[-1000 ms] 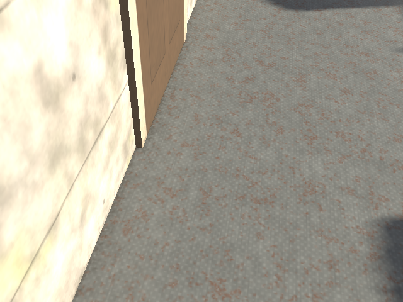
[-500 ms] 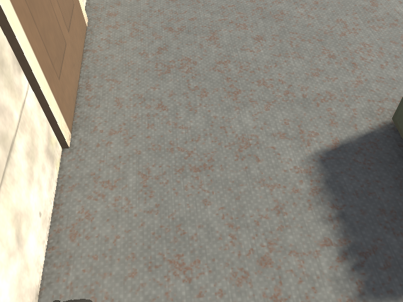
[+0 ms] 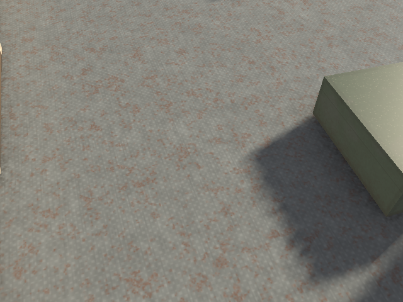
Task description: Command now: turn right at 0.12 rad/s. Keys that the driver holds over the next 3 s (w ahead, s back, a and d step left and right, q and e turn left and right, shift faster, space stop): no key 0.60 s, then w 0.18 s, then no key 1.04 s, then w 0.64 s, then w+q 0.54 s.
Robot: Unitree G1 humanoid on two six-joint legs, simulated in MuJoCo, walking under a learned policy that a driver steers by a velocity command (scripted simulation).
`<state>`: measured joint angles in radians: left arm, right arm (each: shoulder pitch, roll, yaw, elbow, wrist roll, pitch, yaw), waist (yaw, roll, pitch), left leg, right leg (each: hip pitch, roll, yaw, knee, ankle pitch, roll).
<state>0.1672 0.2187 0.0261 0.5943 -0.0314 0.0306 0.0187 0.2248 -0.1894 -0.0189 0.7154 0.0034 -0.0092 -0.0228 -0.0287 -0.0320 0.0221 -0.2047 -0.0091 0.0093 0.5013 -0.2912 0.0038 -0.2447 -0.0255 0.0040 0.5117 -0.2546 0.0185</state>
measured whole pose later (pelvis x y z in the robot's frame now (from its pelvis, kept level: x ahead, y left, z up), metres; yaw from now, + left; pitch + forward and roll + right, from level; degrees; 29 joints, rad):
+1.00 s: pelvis +0.07 +0.03 +0.00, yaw +1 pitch +1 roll -1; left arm 0.19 0.25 0.04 0.82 -0.02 -0.08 -0.02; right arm 0.29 -0.20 0.00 0.72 0.03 -0.08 0.10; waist 0.00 -0.01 0.00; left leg -0.22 0.01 -0.01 0.52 -0.31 0.01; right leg -0.19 -0.02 0.01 0.52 -0.30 0.05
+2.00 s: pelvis +0.09 -0.01 +0.02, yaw +1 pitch +1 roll +1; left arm 0.27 0.24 0.08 0.95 0.05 -0.08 0.02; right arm 0.37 -0.26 -0.05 0.94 -0.07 -0.02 0.04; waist 0.03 -0.02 -0.01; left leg -0.28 0.01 -0.06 0.83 -0.50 0.00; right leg -0.14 0.02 -0.01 0.32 -0.20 -0.07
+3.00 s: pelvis +0.54 +0.03 +0.00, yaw +14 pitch +1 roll -3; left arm 0.35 0.26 0.07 0.97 0.00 -0.09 0.01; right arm 0.15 -0.25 -0.06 0.74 0.02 -0.04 0.02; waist 0.06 0.02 0.02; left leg -0.72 0.13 -0.01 0.80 0.00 0.04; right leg 0.06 0.04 -0.27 0.23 -0.30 -0.02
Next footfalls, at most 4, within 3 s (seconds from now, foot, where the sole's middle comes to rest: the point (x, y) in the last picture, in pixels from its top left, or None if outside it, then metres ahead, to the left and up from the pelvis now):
0.92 left None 0.08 0.15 -0.77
1.36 right None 0.12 -0.10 -0.77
2.18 left None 0.14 0.17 -0.77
2.62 right None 0.50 -0.08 -0.77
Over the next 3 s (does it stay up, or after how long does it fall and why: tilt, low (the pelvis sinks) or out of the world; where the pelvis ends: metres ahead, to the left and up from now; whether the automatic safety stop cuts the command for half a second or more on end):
stays up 0.54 0.03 0.00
